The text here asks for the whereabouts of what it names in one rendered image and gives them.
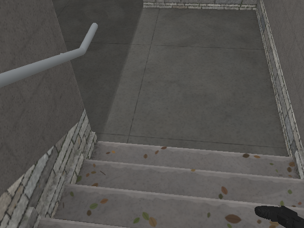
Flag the stairs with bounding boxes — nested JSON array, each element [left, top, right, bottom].
[[37, 141, 304, 228]]

